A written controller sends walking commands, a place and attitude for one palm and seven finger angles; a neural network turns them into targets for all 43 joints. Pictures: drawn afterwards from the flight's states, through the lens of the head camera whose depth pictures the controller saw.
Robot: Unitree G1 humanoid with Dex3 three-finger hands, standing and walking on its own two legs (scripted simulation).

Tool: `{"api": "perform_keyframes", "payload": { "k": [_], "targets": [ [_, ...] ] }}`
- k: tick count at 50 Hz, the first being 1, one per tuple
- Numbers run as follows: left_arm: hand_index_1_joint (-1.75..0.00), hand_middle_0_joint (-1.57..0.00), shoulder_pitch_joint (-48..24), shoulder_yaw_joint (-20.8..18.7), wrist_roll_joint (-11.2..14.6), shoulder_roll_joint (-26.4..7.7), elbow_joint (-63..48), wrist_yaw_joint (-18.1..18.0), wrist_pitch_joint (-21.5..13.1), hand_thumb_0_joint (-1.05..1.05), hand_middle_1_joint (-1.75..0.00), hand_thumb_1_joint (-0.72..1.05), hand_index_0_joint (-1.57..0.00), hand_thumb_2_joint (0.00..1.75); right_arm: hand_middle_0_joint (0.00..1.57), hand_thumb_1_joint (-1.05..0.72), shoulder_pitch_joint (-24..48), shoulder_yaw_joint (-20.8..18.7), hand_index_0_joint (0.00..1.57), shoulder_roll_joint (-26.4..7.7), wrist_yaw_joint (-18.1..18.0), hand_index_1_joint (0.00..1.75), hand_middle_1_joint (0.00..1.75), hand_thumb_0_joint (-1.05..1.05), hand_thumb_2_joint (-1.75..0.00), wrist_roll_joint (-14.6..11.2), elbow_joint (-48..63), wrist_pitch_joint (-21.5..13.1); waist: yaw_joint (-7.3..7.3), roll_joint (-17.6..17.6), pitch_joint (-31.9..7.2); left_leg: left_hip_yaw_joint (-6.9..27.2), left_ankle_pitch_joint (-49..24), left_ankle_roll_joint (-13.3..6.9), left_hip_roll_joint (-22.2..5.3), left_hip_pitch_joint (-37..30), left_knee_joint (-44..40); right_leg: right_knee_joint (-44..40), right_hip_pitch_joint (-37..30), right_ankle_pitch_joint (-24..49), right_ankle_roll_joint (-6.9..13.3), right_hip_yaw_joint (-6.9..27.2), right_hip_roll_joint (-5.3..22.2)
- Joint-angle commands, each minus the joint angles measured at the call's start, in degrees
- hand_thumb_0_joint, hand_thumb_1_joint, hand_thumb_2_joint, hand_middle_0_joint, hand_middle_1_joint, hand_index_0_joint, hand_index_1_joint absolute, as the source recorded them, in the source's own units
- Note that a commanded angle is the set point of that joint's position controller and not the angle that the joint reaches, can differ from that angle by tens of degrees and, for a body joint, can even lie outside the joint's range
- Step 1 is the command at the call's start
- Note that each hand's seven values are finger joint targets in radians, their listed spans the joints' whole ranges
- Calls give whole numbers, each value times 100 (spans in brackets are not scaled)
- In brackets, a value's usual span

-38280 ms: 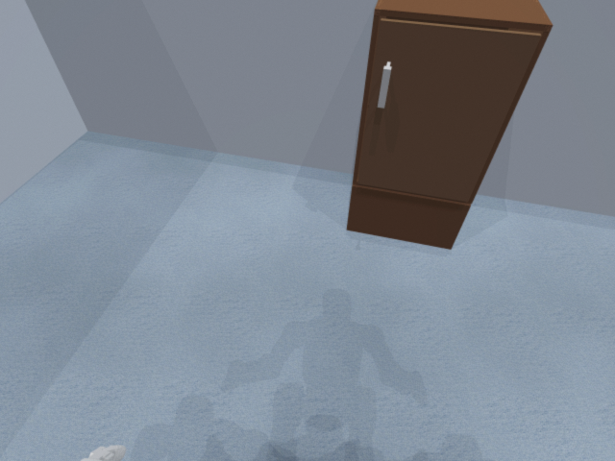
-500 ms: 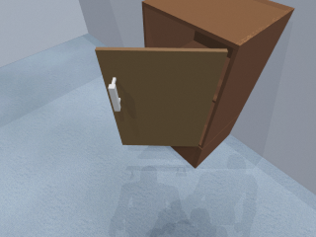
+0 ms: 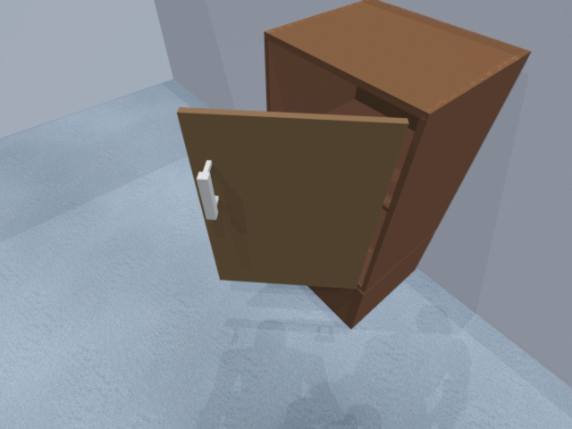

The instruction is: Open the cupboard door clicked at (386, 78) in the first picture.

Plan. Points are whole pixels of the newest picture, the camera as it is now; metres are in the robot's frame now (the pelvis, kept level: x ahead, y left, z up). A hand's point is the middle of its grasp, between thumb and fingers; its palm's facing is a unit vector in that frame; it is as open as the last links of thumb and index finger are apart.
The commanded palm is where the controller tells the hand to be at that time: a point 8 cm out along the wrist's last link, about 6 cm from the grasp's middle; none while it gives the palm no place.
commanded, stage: look again from close up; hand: left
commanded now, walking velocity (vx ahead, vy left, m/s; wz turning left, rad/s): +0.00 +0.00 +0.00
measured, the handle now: (210, 190) +0.58 +0.20 -0.05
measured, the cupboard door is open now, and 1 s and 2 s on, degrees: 45 45 45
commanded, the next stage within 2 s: raise the hand with hooked fingers in 0.56 s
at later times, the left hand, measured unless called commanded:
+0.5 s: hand out of the picture +0.01 +0.19 -0.17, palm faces +0.03 -0.98 -0.20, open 7.4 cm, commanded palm none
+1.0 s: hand (162, 387) +0.18 +0.18 -0.03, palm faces -0.03 -1.00 -0.01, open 8.1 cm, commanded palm +0.12 +0.26 -0.06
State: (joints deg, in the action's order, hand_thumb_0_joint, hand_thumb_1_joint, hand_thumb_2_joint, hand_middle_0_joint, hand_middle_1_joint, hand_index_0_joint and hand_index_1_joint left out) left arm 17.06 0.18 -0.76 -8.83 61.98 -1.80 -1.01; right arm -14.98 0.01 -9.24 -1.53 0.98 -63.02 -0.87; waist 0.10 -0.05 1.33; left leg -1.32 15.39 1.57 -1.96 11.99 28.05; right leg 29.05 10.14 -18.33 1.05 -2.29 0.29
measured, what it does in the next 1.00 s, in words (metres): lowers itself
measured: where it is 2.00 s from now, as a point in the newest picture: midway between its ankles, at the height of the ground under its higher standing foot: outside the picture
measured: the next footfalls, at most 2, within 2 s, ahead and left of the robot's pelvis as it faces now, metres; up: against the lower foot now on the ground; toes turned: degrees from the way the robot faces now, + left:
none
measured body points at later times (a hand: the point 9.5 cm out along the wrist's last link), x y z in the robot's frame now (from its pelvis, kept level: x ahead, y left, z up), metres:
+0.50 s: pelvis +0.00 +0.01 +0.00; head +0.01 +0.02 +0.45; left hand +0.01 +0.24 -0.16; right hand +0.02 -0.21 -0.15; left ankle -0.01 +0.14 -0.74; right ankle -0.03 -0.10 -0.74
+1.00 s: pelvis -0.04 +0.01 -0.06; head -0.01 +0.03 +0.39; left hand +0.18 +0.24 -0.03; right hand +0.16 -0.24 -0.11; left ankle +0.00 +0.14 -0.74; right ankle -0.03 -0.10 -0.74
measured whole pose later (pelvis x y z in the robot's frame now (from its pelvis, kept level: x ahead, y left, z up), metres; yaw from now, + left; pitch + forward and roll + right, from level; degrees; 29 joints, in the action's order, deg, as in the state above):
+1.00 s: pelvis -0.04 +0.01 -0.06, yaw +0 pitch +11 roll +1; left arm 15.9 -8.2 12.9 -10.2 16.0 17.5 -33.4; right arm -9.0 -3.2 -14.2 0.2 -0.1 -34.0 -15.3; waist -1.0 -2.5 -7.4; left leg -1.7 24.0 0.4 -1.1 42.7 56.1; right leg 58.0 41.1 -27.5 0.0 -1.3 2.1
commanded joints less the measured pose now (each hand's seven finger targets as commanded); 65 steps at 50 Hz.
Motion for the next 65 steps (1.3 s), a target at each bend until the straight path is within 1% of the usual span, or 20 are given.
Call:
{"api": "perform_keyframes", "payload": {
  "k": [1,7,32,33,34,35,36,37,38,40,42,44,45,46,48,51,55,57,61,65],
  "targets": [
    [-30,-20,298,-147,-10,-704,-177,-40,-120,0,-30,90,-20,90,20,-90,-208,-60,20,-415,-15,30,30,0,-90,-31,157,-81,-7,-138,72,192,-1114,-232,-291,-74,-313,-630,33,1790,118,545,600],
    [-30,-20,303,-154,-10,-719,-129,-52,-114,0,-30,90,-20,90,20,-90,-144,-71,20,-491,-32,30,30,0,-90,-33,88,-84,5,-62,-1,192,-1313,-226,-315,-167,-317,-582,-81,2121,110,525,622],
    [-30,-20,199,-133,-12,-686,-50,-19,-56,0,-30,90,-20,90,20,-90,-164,-71,20,-551,-22,30,30,0,-90,-30,-25,-101,37,-1,179,372,-1099,-297,-346,-118,-705,-788,5,1108,50,432,584],
    [-30,-20,570,-97,-73,-677,134,-265,-161,0,-30,90,-20,90,20,-90,189,-77,20,-690,14,30,30,0,-90,-83,360,-147,132,51,246,178,-2030,-152,-408,109,484,-699,141,3391,-15,770,854],
    [-32,-20,-3682,-861,1102,-2019,-8752,-172,-1380,0,-32,88,-20,89,20,-90,95,-206,20,-1622,-208,30,30,0,-90,-348,2285,-973,-476,1044,-2549,153,-2315,-296,190,-1447,-262,-134,-315,2945,79,112,272],
    [-33,-20,-933,-757,667,-1489,-7049,-325,-1046,0,-33,85,-20,88,20,-90,545,-44,20,-1061,-407,30,30,0,-90,-287,2011,-1508,139,1776,-2382,14,-3119,-347,-74,-1818,-317,160,8,1648,164,-1,61],
    [-34,-21,-727,-513,757,-1072,-6396,-573,-769,0,-34,83,-21,87,20,-90,456,-145,20,-1053,-421,30,30,0,-90,-320,1658,-1663,-69,1334,-1779,56,-2457,-166,-71,-1024,-254,191,317,795,77,-242,35],
    [-36,-21,820,237,855,386,-5146,-494,-293,0,-36,81,-21,86,20,-90,278,-154,20,-835,-345,30,30,0,-90,-379,1617,-1638,-195,583,-905,184,-1781,-227,-105,-470,-308,122,754,623,-4,-383,28],
    [-37,-21,-378,168,1077,159,-6251,-356,-541,0,-37,78,-21,85,20,-90,450,-175,20,-1125,-293,30,30,0,-90,-421,2137,-1657,-311,165,-97,374,-924,-230,-23,164,-210,75,1009,632,-53,-438,71],
    [-40,-21,-242,-365,992,-300,-5653,-90,-1206,0,-40,74,-21,83,20,-90,484,-327,20,-1274,-309,30,30,0,-90,-261,2388,-1728,-411,-922,225,378,67,-264,130,966,302,213,1871,-120,-94,-488,7],
    [-43,-22,693,-656,1050,-125,-4584,366,-1883,0,-43,69,-22,81,20,-90,543,-379,20,-1183,-190,30,30,0,-90,-175,2731,-1715,-44,-1441,105,295,356,-162,228,1801,879,755,2468,-675,-52,-508,-27],
    [-47,-22,1476,-799,1278,-66,-4474,1059,-2720,0,-47,64,-22,79,20,-90,779,-466,20,-1146,-27,30,30,0,-90,-98,3095,-1750,305,-1484,-413,126,399,-100,284,2420,1542,1394,2798,-801,10,-375,-34],
    [-48,-22,1682,-955,1372,-181,-4517,1431,-3115,0,-48,62,-22,78,20,-90,838,-508,20,-1159,63,30,30,0,-90,-88,3283,-1736,417,-1240,-702,58,288,-63,324,2631,1830,1720,2781,-586,61,-313,-33],
    [-50,-22,1793,-1254,1421,-480,-4313,1838,-3396,0,-50,60,-22,77,20,-90,847,-562,20,-1215,177,30,30,0,-90,-111,3450,-1679,526,-561,-830,9,105,-18,381,2742,2114,2025,2718,-233,153,-175,9],
    [-53,-22,1466,-1503,1520,-838,-4620,2374,-3759,0,-53,55,-22,75,20,-90,956,-594,20,-1227,246,30,30,0,-90,-157,3812,-1647,500,-252,-1422,-82,31,-69,397,3133,2660,2529,2909,47,153,-4,49],
    [-57,-23,558,-1729,1813,-1165,-5664,2465,-3428,0,-57,48,-23,72,20,-90,1021,-574,20,-1237,132,30,30,0,-90,-211,4299,-1513,445,92,-1802,-94,594,-161,420,3508,2952,2603,3162,-789,86,323,38],
    [-63,-24,-623,-1674,1928,-1292,-7724,2098,-3545,0,-63,39,-24,68,20,-90,691,-490,20,-1146,-64,30,30,0,-90,-198,4381,-1534,57,846,-2437,110,568,-300,238,3137,3354,2685,3560,-878,58,439,-44],
    [-66,-24,-1048,-1476,1826,-1380,-8353,2028,-3657,0,-66,34,-24,66,20,-90,501,-445,20,-1173,-182,30,30,0,-90,-134,4207,-1557,-187,718,-2559,217,432,-356,151,3144,3596,2806,3778,-693,65,453,-105],
    [-72,-25,-880,-1127,1793,-1256,-7512,2349,-3333,0,-72,25,-25,62,20,-90,428,-329,20,-1265,-327,30,30,0,-90,-198,3881,-1587,-457,547,-1902,348,604,-359,106,3626,3815,2810,4115,-831,66,353,-206],
    [-78,-25,-285,-1624,1903,-1481,-6365,2750,-2243,0,-78,15,-25,58,20,-90,539,-337,20,-1293,-374,30,30,0,-90,-334,3950,-1477,-152,81,-2082,303,712,-327,170,3960,3592,2551,3680,-1104,-19,378,-126]
  ]
}}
